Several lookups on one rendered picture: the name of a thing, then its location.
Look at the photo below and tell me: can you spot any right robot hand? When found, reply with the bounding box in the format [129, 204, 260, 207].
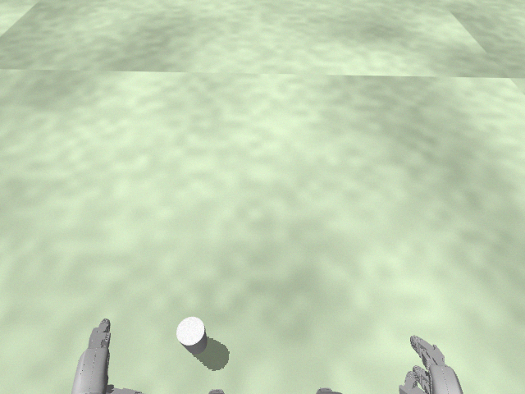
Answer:
[399, 336, 463, 394]

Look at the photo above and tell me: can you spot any cup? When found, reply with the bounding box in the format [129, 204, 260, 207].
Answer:
[176, 317, 207, 355]

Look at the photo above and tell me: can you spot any left robot hand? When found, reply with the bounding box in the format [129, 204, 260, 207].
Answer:
[71, 318, 143, 394]

